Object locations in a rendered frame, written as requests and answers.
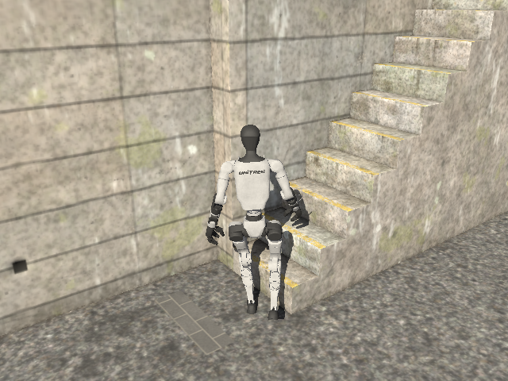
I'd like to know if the left robot upper arm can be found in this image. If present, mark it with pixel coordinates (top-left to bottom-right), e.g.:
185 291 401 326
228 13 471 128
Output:
215 160 235 205

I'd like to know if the right robot upper arm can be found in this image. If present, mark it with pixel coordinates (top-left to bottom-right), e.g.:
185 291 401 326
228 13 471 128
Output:
268 159 294 200

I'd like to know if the left robot hand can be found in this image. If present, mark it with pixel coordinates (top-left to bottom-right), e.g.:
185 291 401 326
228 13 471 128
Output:
206 226 225 245

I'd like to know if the robot left shin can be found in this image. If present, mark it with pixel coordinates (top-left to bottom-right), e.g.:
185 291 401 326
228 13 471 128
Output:
238 253 255 304

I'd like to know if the right robot hand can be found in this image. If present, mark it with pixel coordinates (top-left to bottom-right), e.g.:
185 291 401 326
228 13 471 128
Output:
283 207 302 221

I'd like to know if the robot left thigh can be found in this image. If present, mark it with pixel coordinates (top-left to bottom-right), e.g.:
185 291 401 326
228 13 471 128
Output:
229 221 252 267

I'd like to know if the robot right forearm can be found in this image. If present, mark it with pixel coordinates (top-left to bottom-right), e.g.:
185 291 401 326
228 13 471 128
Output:
286 188 300 211

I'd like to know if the robot left forearm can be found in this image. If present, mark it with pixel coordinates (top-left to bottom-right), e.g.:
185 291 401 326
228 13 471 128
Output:
207 193 223 228

